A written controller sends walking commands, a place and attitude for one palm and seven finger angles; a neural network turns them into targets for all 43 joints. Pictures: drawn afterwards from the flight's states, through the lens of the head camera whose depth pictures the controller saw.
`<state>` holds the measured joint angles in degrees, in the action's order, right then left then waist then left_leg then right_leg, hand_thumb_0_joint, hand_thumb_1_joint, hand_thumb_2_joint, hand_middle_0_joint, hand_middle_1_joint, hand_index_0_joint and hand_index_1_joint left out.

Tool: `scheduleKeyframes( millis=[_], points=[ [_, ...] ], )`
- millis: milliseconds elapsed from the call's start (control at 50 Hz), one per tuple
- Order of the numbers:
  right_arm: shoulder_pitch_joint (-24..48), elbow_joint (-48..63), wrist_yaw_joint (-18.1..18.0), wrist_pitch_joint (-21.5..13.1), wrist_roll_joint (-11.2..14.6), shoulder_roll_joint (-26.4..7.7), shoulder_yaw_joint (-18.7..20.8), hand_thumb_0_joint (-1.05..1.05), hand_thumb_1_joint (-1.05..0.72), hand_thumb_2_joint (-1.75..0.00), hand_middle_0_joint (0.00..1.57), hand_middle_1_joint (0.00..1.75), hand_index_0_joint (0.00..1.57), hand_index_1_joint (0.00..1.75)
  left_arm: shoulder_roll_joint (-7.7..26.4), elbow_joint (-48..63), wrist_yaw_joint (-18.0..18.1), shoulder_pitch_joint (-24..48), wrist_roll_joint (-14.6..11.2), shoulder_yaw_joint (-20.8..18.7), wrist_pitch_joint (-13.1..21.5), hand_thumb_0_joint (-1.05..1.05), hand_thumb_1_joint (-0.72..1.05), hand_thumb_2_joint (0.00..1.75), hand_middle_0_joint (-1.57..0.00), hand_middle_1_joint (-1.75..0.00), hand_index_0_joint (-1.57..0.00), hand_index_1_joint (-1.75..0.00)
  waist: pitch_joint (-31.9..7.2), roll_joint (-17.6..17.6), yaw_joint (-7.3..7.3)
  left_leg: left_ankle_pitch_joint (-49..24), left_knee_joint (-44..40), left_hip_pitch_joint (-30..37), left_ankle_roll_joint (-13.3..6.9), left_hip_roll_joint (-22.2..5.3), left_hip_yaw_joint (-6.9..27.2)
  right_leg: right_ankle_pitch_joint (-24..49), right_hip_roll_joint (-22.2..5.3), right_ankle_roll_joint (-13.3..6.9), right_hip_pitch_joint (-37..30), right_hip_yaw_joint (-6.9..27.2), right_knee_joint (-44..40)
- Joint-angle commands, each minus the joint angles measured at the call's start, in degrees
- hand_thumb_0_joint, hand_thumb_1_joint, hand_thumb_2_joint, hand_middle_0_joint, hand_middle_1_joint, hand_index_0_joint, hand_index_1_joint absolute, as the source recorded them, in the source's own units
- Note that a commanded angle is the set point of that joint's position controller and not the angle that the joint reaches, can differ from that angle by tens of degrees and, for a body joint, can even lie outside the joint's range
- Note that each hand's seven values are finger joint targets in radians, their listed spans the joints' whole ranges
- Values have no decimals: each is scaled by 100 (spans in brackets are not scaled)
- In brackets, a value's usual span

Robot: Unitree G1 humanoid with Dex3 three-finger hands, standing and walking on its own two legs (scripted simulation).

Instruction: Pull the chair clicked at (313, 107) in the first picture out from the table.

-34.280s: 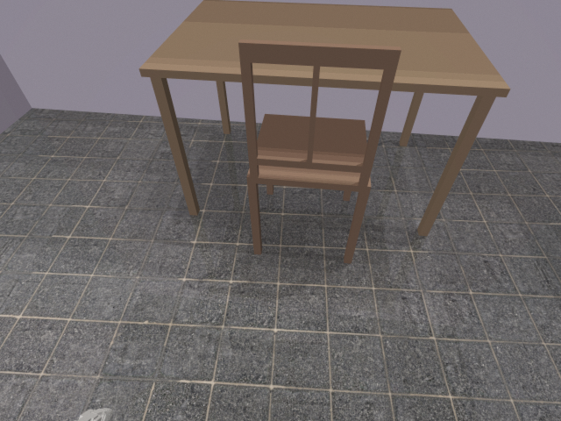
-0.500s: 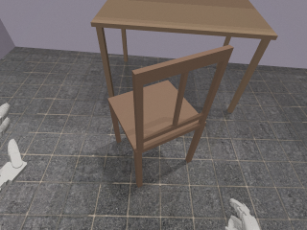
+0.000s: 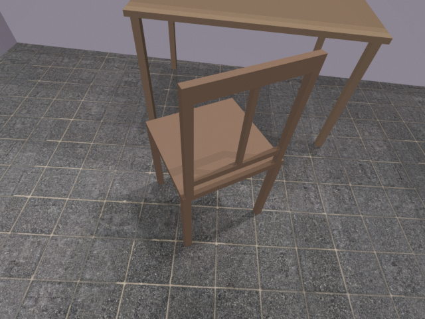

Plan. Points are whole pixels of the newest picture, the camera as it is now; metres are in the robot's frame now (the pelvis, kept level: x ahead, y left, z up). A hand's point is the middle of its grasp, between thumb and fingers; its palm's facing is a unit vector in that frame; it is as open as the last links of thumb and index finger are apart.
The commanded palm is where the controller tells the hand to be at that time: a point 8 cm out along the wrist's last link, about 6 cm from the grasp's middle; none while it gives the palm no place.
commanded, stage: let the arm hang, fingers relaxed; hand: left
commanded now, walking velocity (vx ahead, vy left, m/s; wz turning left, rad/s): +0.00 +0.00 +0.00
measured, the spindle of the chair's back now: (245, 130) +0.63 -0.07 -0.07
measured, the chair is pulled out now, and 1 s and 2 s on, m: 0.49 0.49 0.49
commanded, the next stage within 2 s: look to check the result in 0.66 s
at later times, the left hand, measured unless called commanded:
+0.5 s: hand out of the picture +0.01 +0.17 -0.17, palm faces +0.00 -0.98 -0.18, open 7.3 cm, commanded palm none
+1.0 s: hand out of the picture +0.02 +0.16 -0.17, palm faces +0.00 -0.98 -0.17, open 7.4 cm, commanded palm none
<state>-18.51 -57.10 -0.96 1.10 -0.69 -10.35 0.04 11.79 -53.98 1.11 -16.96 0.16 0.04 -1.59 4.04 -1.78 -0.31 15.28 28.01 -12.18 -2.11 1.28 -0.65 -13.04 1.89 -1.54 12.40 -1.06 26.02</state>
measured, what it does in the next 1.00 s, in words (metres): stands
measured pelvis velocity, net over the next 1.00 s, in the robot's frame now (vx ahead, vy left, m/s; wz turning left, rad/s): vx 0.02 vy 0.00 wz -0.03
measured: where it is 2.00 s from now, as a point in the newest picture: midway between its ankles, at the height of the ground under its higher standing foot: outside the picture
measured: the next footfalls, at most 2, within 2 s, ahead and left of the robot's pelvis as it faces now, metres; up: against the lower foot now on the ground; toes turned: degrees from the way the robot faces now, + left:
none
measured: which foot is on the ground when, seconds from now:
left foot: down 0.00-1.00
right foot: down 0.00-1.00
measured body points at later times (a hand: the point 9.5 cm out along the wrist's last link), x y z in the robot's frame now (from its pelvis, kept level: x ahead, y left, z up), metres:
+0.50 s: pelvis +0.01 +0.00 +0.00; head +0.01 +0.00 +0.45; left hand +0.01 +0.22 -0.16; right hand -0.01 -0.21 -0.16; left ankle +0.00 +0.09 -0.74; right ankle +0.01 -0.10 -0.74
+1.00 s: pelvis +0.02 +0.00 +0.00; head +0.04 +0.00 +0.45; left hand +0.02 +0.22 -0.16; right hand -0.01 -0.20 -0.16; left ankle +0.00 +0.09 -0.74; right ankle +0.01 -0.10 -0.74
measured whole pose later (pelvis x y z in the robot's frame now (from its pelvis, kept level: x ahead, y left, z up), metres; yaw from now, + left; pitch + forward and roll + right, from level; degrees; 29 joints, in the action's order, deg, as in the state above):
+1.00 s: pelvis +0.02 +0.00 +0.00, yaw -2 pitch -1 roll +0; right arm -18.9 -63.6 -2.3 -0.7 -0.3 -6.8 -0.4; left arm 7.3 -63.9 2.0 -17.1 0.1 0.4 -0.1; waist 2.3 0.4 -0.4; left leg 15.8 24.0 -7.2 -2.3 1.6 -2.4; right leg -14.5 1.7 -1.3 9.3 0.9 24.9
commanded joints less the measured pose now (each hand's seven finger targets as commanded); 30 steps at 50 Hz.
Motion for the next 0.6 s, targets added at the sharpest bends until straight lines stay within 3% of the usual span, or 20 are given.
scheduleKeyframes(
  millis=[0,80,180,280,360,500,580],
  points=[
    [-137,294,-67,-170,8,-546,101,0,-90,-90,20,30,20,30,526,-9,62,-73,6,-67,185,0,90,90,-20,-30,-20,-30,-413,405,4,-595,-738,12,-90,-651,702,470,-623,-170,-356,672,-558],
    [-376,57,-77,-163,4,-545,79,0,-90,-90,20,30,20,30,424,-293,79,-88,3,-13,188,0,90,90,-20,-30,-20,-30,-104,6,-37,-474,-792,44,-80,-621,643,253,-655,-169,-145,769,-693],
    [-475,-141,-84,-171,-2,-476,53,0,-90,-90,20,30,20,30,344,-525,100,-193,1,0,187,0,90,90,-20,-30,-20,-30,41,-58,-19,-424,-856,100,-95,-620,611,139,-635,-163,-9,803,-715],
    [-484,-270,-87,-174,-4,-397,39,0,-90,-90,20,30,20,30,298,-633,110,-243,4,-2,178,0,90,90,-20,-30,-20,-30,235,43,-13,-227,-929,42,-96,-618,584,15,-617,-156,129,823,-699],
    [-503,-332,-93,-195,-1,-322,41,0,-90,-90,20,30,20,30,222,-673,120,-297,11,-21,202,0,90,90,-20,-30,-20,-30,158,1,-4,-371,-870,89,-94,-601,545,146,-630,-143,89,834,-690],
    [-532,-419,-124,-218,9,-196,34,0,-90,-90,20,30,20,30,131,-759,129,-373,12,-28,213,0,90,90,-20,-30,-20,-30,120,306,-4,-630,-837,162,-92,-628,525,423,-618,-147,16,793,-626],
    [-579,-448,-140,-238,4,-217,31,0,-90,-90,20,30,20,30,101,-801,123,-396,11,-31,223,0,90,90,-20,-30,-20,-30,31,238,-22,-786,-842,267,-86,-642,518,573,-630,-146,-27,785,-588]
  ],
)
